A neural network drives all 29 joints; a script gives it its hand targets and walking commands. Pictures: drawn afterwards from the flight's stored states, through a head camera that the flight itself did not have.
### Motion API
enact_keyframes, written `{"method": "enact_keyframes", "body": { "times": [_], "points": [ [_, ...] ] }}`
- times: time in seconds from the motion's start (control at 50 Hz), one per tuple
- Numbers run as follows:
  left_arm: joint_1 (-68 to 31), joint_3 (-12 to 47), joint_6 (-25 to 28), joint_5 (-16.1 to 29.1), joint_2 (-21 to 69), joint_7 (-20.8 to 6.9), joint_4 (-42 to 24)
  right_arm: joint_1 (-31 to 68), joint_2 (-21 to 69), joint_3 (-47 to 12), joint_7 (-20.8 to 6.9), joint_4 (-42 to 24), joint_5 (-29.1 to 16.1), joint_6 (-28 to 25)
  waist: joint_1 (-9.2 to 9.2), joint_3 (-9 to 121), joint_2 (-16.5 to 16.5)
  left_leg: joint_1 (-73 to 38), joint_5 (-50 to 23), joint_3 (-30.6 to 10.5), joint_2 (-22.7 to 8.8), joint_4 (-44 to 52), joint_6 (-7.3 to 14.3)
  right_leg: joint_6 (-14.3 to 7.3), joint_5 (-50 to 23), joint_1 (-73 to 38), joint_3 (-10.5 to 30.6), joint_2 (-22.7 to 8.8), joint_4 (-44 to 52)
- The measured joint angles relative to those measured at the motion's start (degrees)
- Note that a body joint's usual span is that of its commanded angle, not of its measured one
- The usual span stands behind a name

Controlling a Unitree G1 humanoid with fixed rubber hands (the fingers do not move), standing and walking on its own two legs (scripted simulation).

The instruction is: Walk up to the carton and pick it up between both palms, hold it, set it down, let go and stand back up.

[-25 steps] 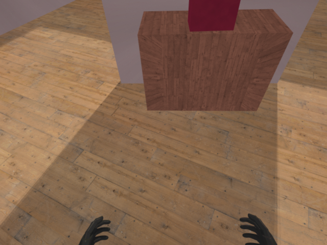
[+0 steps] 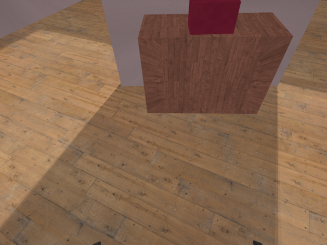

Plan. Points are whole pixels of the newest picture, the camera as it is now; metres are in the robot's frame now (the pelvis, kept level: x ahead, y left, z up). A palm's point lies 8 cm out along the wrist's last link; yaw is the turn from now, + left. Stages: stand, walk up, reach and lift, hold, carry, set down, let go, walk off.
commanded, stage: stand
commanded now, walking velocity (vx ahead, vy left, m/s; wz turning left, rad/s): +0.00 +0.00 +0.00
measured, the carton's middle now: (211, 14) +1.38 -0.28 +0.00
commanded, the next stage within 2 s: walk up in 0.40 s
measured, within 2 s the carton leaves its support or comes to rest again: neither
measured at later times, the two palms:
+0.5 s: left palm out of the picture +0.05 +0.22 -0.12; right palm out of the picture +0.04 -0.23 -0.12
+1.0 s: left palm out of the picture +0.16 +0.12 -0.10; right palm out of the picture +0.07 -0.35 -0.14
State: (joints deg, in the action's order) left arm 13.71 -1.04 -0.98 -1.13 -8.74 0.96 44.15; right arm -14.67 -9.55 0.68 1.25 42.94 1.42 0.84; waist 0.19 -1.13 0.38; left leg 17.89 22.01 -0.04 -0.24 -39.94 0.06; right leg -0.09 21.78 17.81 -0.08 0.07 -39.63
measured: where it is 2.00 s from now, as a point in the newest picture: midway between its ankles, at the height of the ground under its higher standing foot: (211, 207)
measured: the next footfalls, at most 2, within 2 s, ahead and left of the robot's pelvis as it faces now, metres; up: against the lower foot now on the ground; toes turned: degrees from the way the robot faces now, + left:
right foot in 0.88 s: +0.14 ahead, -0.17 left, +0.00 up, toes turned -11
left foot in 1.52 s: +0.45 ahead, -0.10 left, +0.00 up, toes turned +3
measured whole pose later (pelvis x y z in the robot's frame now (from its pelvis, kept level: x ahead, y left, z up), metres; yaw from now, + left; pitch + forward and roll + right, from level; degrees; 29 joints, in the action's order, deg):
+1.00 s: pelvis +0.06 -0.10 -0.01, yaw -4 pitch -2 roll +2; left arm 20.4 -2.5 2.6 -1.7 -8.5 -0.1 38.3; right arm -23.3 -12.2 4.4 -1.3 44.5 3.6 0.8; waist -0.1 -0.2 1.5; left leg 21.6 29.1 -3.4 -1.7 -67.2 0.2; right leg -4.8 19.6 22.4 -7.4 -0.6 -43.3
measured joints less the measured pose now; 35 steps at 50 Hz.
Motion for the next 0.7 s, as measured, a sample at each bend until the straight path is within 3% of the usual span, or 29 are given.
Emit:
{"method": "enact_keyframes", "body": {
  "times": [0.6, 0.64, 0.7],
  "points": [
    [1.58, -1.40, 0.47, 0.33, 1.09, 0.87, 10.65, -1.17, 1.17, 1.18, 0.87, 11.51, -0.21, -0.23, 0.03, -1.65, -0.06, -5.12, -4.05, 0.08, -0.26, 7.27, -0.32, -0.32, -3.98, -4.94, 0.07, 0.27, 7.02],
    [3.49, -1.41, 0.28, -0.23, 0.87, -0.25, 9.00, -2.95, 1.65, 1.74, 0.18, 9.38, 0.45, -0.26, -0.13, -0.53, -0.36, -4.49, -1.92, 0.72, -0.29, 6.22, 0.33, -1.15, 1.37, -3.22, 0.67, 0.41, 3.79],
    [6.05, -1.59, -0.29, -1.99, -0.32, -2.14, 7.17, -5.74, 2.28, 2.29, -0.10, 6.35, 1.25, -1.57, 0.70, 0.97, -0.49, -4.45, -0.36, 1.85, -1.41, 5.26, 1.13, -1.16, 8.31, 2.24, -1.49, 0.61, -9.26]
  ]
}}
